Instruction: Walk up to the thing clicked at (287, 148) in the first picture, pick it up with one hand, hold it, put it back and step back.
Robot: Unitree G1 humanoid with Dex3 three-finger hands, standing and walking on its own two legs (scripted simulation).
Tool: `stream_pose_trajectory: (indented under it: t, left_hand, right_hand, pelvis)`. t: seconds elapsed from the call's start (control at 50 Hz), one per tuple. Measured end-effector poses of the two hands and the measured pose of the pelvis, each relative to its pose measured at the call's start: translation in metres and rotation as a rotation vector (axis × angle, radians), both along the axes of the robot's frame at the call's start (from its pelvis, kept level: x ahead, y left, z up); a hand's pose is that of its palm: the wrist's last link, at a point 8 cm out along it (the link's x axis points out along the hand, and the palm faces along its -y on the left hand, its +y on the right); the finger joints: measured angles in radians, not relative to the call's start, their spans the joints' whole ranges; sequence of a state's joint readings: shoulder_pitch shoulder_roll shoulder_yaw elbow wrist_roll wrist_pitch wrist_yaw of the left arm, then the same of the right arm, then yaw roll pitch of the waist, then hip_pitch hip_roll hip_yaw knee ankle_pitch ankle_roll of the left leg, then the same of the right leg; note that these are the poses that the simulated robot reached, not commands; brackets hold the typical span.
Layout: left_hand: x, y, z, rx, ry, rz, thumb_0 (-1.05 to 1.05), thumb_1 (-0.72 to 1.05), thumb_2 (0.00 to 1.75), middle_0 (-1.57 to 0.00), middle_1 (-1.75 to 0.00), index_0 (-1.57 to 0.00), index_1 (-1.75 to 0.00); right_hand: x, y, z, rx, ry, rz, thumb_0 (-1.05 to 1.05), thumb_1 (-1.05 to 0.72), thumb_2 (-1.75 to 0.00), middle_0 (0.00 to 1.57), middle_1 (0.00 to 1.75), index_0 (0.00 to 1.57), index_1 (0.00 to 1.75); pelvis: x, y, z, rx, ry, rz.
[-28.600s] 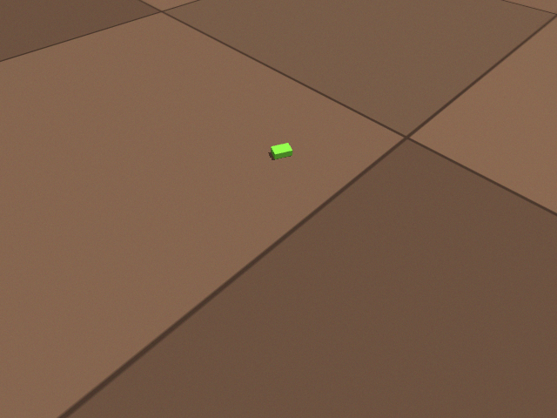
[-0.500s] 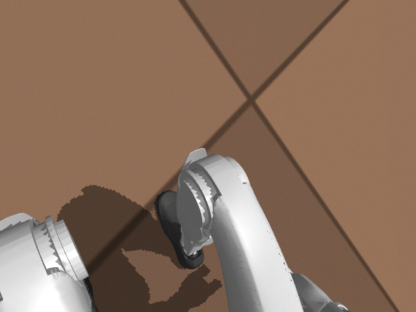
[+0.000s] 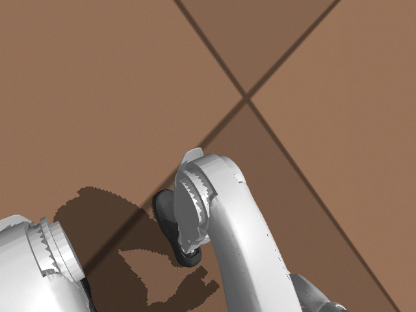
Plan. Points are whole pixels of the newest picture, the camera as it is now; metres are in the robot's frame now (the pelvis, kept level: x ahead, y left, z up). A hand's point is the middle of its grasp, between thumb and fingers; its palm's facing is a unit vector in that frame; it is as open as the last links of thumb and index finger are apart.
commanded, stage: open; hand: left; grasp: from above
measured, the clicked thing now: out of the picture +0.48 +0.32 -0.29
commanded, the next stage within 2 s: withdraw in 0.60 s
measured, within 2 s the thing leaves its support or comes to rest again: neither
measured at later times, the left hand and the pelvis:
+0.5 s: hand out of the picture +0.47 +0.31 -0.25, palm faces -0.45 -0.10 -0.89, open 12.8 cm; pelvis +0.00 +0.00 +0.00, yaw +0 degrees
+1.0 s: hand out of the picture +0.52 +0.34 -0.19, palm faces -0.25 -0.10 -0.96, open 13.4 cm; pelvis +0.01 +0.00 +0.01, yaw +0 degrees
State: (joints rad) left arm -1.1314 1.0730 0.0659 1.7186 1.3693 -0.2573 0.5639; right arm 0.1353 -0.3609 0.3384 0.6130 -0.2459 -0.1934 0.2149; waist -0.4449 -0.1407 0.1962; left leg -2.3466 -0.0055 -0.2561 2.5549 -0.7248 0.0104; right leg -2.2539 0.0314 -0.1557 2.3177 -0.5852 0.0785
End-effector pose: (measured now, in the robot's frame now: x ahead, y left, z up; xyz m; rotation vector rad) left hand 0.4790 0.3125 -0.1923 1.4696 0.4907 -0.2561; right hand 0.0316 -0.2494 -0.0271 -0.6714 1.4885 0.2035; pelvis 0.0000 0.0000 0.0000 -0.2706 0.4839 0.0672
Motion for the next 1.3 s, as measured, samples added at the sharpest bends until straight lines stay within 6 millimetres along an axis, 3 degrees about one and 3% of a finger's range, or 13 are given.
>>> stream_pose_trajectory:
  t: [0.44, 0.82, 0.92, 1.06, 1.18, 1.3]
  left_hand:
    - [0.001, 0.0, -0.003, -0.003, 0.0, -0.01, 0.0, -0.26, 0.79, -0.29, -0.79, -0.29, -0.8]
    - [0.007, 0.003, -0.001, -0.002, -0.014, 0.004, 0.0, -0.38, 0.89, -0.19, -0.89, -0.19, -0.9]
    - [0.021, 0.013, 0.024, 0.003, -0.12, 0.048, 0.0, -0.38, 0.89, -0.2, -0.89, -0.2, -0.9]
    - [0.034, 0.031, 0.093, 0.077, -0.224, 0.147, 0.0, -0.4, 0.9, -0.19, -0.89, -0.19, -0.9]
    - [0.023, 0.037, 0.145, 0.109, -0.121, 0.212, 0.0, -0.4, 0.91, -0.18, -0.89, -0.18, -0.9]
    - [0.004, 0.028, 0.159, 0.062, 0.045, 0.182, 0.0, -0.36, 0.89, -0.22, -0.86, -0.21, -0.87]
  right_hand:
    - [-0.007, 0.008, -0.002, 0.012, 0.015, 0.002, 0.0, -0.9, -0.9, 0.2, 0.3, 0.2, 0.3]
    - [-0.007, 0.006, 0.001, 0.004, 0.029, -0.005, 0.0, -0.91, -0.9, 0.2, 0.3, 0.2, 0.3]
    - [-0.005, 0.003, 0.004, 0.003, 0.029, -0.019, 0.0, -0.91, -0.9, 0.2, 0.3, 0.2, 0.3]
    - [0.009, -0.004, 0.003, 0.043, -0.011, -0.083, 0.0, -0.91, -0.9, 0.2, 0.3, 0.2, 0.3]
    - [0.036, -0.009, -0.004, 0.094, -0.084, -0.128, 0.0, -0.91, -0.9, 0.2, 0.3, 0.2, 0.3]
    - [0.053, -0.016, -0.002, 0.084, -0.132, -0.117, 0.0, -0.91, -0.9, 0.2, 0.3, 0.2, 0.3]
  pelvis:
    - [-0.003, 0.0, 0.001, -0.006, -0.005, -0.005]
    - [-0.002, 0.0, 0.003, -0.006, 0.004, -0.004]
    - [0.001, -0.001, 0.005, -0.002, 0.027, -0.003]
    - [0.009, -0.002, 0.016, 0.01, 0.1, 0.006]
    - [0.01, -0.001, 0.033, 0.039, 0.128, 0.029]
    - [-0.002, -0.004, 0.048, 0.065, 0.108, 0.059]
